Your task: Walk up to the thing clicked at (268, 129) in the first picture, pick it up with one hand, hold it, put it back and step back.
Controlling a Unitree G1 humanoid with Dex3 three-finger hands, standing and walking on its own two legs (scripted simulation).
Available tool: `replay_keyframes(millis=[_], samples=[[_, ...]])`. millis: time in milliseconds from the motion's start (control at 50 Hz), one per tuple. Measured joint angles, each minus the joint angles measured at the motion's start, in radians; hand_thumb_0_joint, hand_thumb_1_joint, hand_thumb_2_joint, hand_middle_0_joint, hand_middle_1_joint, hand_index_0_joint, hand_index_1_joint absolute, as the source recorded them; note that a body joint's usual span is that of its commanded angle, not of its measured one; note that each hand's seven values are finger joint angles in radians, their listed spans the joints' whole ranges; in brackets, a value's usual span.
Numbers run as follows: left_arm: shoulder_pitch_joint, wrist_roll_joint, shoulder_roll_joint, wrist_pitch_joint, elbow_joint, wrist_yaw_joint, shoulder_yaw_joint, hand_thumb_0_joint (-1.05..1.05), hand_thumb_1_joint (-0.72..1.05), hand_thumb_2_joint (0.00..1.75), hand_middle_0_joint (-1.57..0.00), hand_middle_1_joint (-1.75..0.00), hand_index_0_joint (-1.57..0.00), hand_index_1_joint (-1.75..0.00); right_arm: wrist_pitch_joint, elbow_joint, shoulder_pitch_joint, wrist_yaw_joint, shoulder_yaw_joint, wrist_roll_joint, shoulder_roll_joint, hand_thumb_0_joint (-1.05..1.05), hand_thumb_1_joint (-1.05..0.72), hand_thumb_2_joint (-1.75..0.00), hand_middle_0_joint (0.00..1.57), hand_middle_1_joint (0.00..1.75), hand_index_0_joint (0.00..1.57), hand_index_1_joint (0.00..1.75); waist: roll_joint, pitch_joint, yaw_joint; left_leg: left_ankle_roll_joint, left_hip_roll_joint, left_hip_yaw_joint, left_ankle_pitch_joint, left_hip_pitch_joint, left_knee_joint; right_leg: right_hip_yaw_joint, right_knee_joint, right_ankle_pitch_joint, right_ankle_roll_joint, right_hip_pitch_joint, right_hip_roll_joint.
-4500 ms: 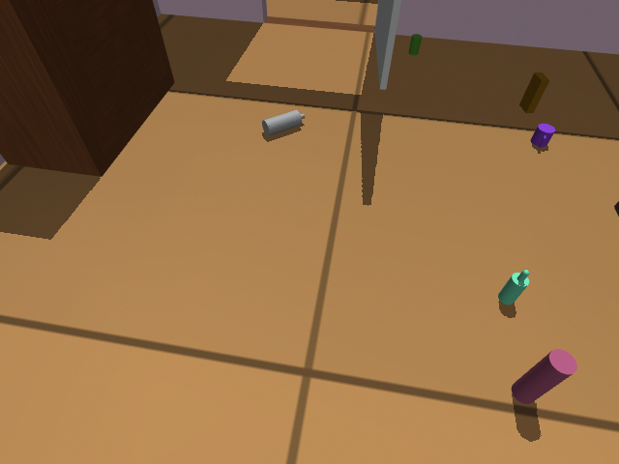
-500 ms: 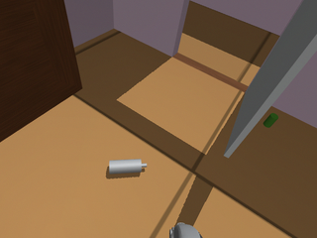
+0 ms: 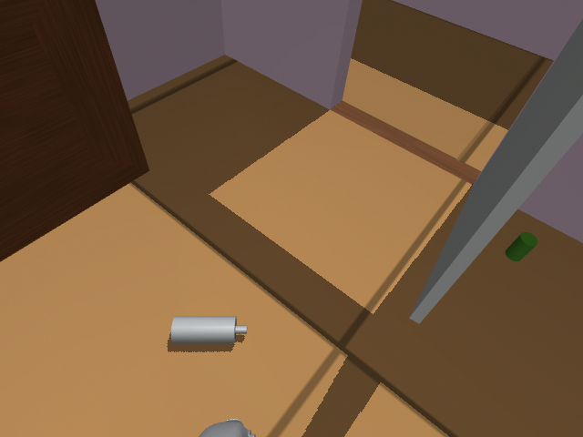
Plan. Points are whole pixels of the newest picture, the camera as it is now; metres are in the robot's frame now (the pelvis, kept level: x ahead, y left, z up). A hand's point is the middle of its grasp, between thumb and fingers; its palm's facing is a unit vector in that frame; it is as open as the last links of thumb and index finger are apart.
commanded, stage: walk up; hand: left
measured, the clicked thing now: (210, 329) +0.52 +0.25 -0.70
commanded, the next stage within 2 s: none
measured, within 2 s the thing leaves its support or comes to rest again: neither
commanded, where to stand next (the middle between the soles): +0.19 -0.14 m, yaw +4 degrees
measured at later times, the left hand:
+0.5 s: hand (227, 419) +0.17 +0.10 -0.14, palm faces +0.00 -0.92 -0.39, open 7.4 cm
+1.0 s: hand (219, 422) +0.17 +0.11 -0.14, palm faces +0.06 -0.89 -0.45, open 7.4 cm
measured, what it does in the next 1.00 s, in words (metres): steps to the right: right foot, then left foot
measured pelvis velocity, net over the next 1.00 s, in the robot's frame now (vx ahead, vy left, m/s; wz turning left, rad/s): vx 0.12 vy -0.18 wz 0.09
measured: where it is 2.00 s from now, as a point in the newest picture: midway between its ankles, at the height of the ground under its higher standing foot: outside the picture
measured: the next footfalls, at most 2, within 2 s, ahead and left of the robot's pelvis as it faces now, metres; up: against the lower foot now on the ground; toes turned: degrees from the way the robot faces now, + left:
right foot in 0.34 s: +0.19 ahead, -0.31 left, +0.00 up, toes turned +2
left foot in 0.74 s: +0.18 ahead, -0.05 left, +0.00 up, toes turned +7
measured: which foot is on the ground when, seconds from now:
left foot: down 0.00-0.36, up 0.38-0.72, down 0.74-1.00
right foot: down 0.00-0.00, up 0.02-0.32, down 0.34-1.00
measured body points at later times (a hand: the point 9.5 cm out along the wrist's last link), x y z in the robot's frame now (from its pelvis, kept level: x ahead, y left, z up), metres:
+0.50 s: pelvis +0.10 -0.18 -0.01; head +0.12 -0.18 +0.44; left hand +0.17 +0.15 -0.11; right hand +0.15 -0.54 -0.11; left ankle +0.12 -0.03 -0.67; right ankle +0.15 -0.31 -0.71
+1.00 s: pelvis +0.12 -0.18 +0.00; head +0.14 -0.18 +0.45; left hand +0.16 +0.16 -0.11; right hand +0.27 -0.48 -0.12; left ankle +0.14 -0.06 -0.71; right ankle +0.15 -0.31 -0.71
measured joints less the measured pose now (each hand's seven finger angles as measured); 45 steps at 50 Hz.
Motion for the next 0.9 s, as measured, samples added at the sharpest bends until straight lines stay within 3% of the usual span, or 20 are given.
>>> replay_keyframes(millis=[60,120,200,260,320,340,360,380,420,460,520,600,740,780,840,900], samples=[[-0.007,0.005,-0.004,0.027,0.014,0.003,-0.004,0.01,0.90,0.90,-0.20,-0.30,-0.20,-0.30,0.010,-0.014,0.000,-0.015,0.001,0.002,0.013,0.01,-0.90,-0.89,0.21,0.30,0.21,0.30,-0.038,0.011,-0.030,0.001,-0.002,-0.003,-0.041,0.012,0.041,0.099,0.255,-0.048,0.015,-0.097,0.026],[-0.017,0.005,0.002,0.034,0.024,-0.003,-0.004,0.01,0.90,0.90,-0.20,-0.30,-0.20,-0.30,0.020,-0.012,0.003,-0.023,0.001,0.006,0.018,0.01,-0.90,-0.89,0.21,0.30,0.21,0.30,-0.071,0.012,-0.046,-0.021,0.015,-0.006,-0.050,0.061,0.007,0.150,0.353,-0.001,0.035,-0.176,0.003],[-0.035,0.006,0.009,0.025,0.019,-0.018,0.010,0.01,0.90,0.90,-0.20,-0.30,-0.20,-0.30,0.019,-0.011,0.021,-0.016,-0.008,-0.003,-0.007,0.01,-0.90,-0.89,0.21,0.30,0.21,0.30,-0.078,0.014,-0.056,-0.052,0.059,-0.024,-0.063,0.101,-0.015,0.170,0.292,0.047,0.061,-0.233,-0.071],[-0.053,0.003,0.021,0.027,0.017,-0.031,0.021,0.01,0.90,0.90,-0.20,-0.30,-0.20,-0.30,0.020,-0.012,0.033,-0.009,-0.018,-0.011,-0.035,0.01,-0.90,-0.89,0.21,0.30,0.21,0.30,-0.067,0.013,-0.066,-0.069,0.100,-0.043,-0.089,0.114,-0.003,0.171,0.176,0.055,0.063,-0.230,-0.113],[-0.065,-0.007,0.034,0.014,0.028,-0.030,0.027,0.01,0.90,0.90,-0.20,-0.30,-0.20,-0.30,0.038,-0.004,0.032,0.004,-0.026,-0.015,-0.068,0.01,-0.90,-0.89,0.21,0.30,0.21,0.30,-0.044,0.000,-0.082,-0.075,0.146,-0.074,-0.136,0.109,0.040,0.145,0.044,0.089,0.055,-0.174,-0.121],[-0.063,-0.009,0.041,0.003,0.031,-0.025,0.030,0.01,0.90,0.90,-0.20,-0.30,-0.20,-0.30,0.049,-0.001,0.032,0.007,-0.027,-0.018,-0.077,0.01,-0.90,-0.89,0.21,0.30,0.21,0.30,-0.036,-0.009,-0.085,-0.064,0.162,-0.089,-0.165,0.097,0.075,0.133,0.001,0.089,0.056,-0.142,-0.110],[-0.065,-0.008,0.040,-0.009,0.037,-0.017,0.034,0.01,0.90,0.90,-0.20,-0.30,-0.20,-0.30,0.060,0.003,0.031,0.007,-0.030,-0.019,-0.089,0.01,-0.90,-0.89,0.21,0.30,0.21,0.30,-0.015,-0.011,-0.083,-0.042,0.180,-0.118,-0.212,0.079,0.128,0.119,0.003,0.116,0.081,-0.133,-0.088],[-0.069,-0.004,0.033,-0.019,0.041,-0.005,0.035,0.01,0.90,0.90,-0.20,-0.30,-0.20,-0.30,0.074,0.013,0.022,0.003,-0.033,-0.017,-0.097,0.01,-0.90,-0.89,0.21,0.30,0.21,0.30,0.006,-0.010,-0.079,-0.028,0.177,-0.157,-0.263,0.052,0.204,0.104,0.041,0.100,0.093,-0.140,-0.070],[-0.077,-0.005,0.011,-0.028,0.049,0.014,0.022,0.01,0.90,0.90,-0.20,-0.30,-0.20,-0.30,0.100,0.035,-0.003,-0.008,-0.035,-0.005,-0.096,0.01,-0.90,-0.89,0.20,0.30,0.21,0.30,0.026,-0.006,-0.069,-0.024,0.112,-0.203,-0.304,-0.009,0.363,0.085,0.076,0.066,0.089,-0.141,-0.060],[-0.081,-0.012,-0.017,-0.037,0.059,0.027,0.001,0.01,0.90,0.90,-0.20,-0.30,-0.20,-0.30,0.102,0.044,-0.028,-0.008,-0.029,0.006,-0.092,0.01,-0.91,-0.89,0.20,0.30,0.21,0.30,0.050,0.002,-0.058,-0.025,0.064,-0.189,-0.281,-0.058,0.446,0.068,0.054,0.063,0.073,-0.117,-0.051],[-0.083,-0.019,-0.042,-0.054,0.078,0.044,-0.023,0.01,0.90,0.90,-0.21,-0.30,-0.20,-0.30,0.090,0.038,-0.054,0.006,-0.013,0.012,-0.069,0.01,-0.91,-0.89,0.20,0.30,0.20,0.30,0.065,0.014,-0.046,-0.025,0.035,-0.124,-0.249,-0.084,0.398,0.046,0.010,0.068,0.057,-0.080,-0.045],[-0.088,-0.028,-0.045,-0.077,0.095,0.066,-0.045,0.01,0.90,0.90,-0.21,-0.30,-0.21,-0.30,0.111,0.016,-0.093,0.031,-0.002,0.006,-0.024,0.01,-0.91,-0.89,0.20,0.30,0.20,0.30,0.064,0.035,-0.038,-0.023,0.017,-0.081,-0.213,-0.070,0.273,0.025,-0.003,0.057,0.045,-0.059,-0.046],[-0.114,-0.040,-0.027,-0.084,0.093,0.107,-0.059,0.01,0.90,0.90,-0.21,-0.30,-0.21,-0.30,0.141,-0.036,-0.167,0.061,-0.012,-0.002,0.005,0.01,-0.91,-0.89,0.20,0.30,0.21,0.30,0.050,0.067,-0.045,-0.018,0.010,-0.092,-0.134,0.010,0.128,0.000,0.057,0.014,0.054,-0.086,-0.084],[-0.134,-0.042,-0.021,-0.078,0.100,0.111,-0.060,0.01,0.90,0.90,-0.21,-0.30,-0.21,-0.30,0.134,-0.037,-0.188,0.060,-0.019,-0.006,0.009,0.01,-0.91,-0.89,0.20,0.30,0.21,0.30,0.032,0.079,-0.045,-0.043,-0.012,-0.084,-0.132,0.020,0.111,0.015,0.090,0.005,0.063,-0.100,-0.111],[-0.152,-0.046,-0.021,-0.072,0.122,0.115,-0.060,0.01,0.90,0.90,-0.21,-0.30,-0.21,-0.30,0.134,-0.036,-0.207,0.061,-0.017,0.006,0.009,0.01,-0.91,-0.89,0.20,0.30,0.21,0.30,0.050,0.073,-0.045,-0.039,-0.002,-0.092,-0.147,0.012,0.139,0.053,0.090,-0.062,0.055,-0.092,-0.067],[-0.159,-0.042,-0.022,-0.082,0.152,0.114,-0.057,0.01,0.90,0.90,-0.21,-0.30,-0.21,-0.30,0.149,-0.018,-0.225,0.057,-0.007,0.012,0.016,0.01,-0.91,-0.89,0.20,0.30,0.21,0.30,0.073,0.060,-0.048,-0.048,0.018,-0.111,-0.154,0.020,0.152,0.049,0.035,0.044,0.063,-0.057,-0.033]])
